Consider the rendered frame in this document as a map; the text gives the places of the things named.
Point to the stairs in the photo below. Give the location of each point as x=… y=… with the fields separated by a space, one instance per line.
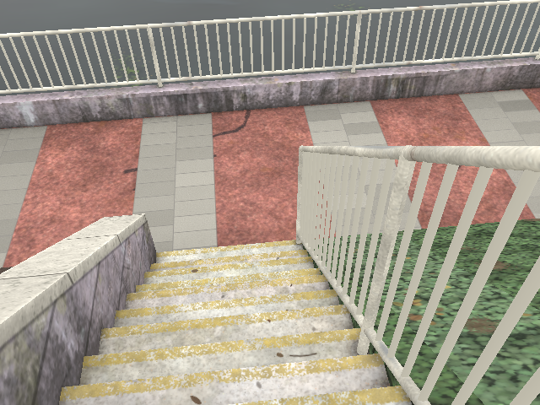
x=252 y=324

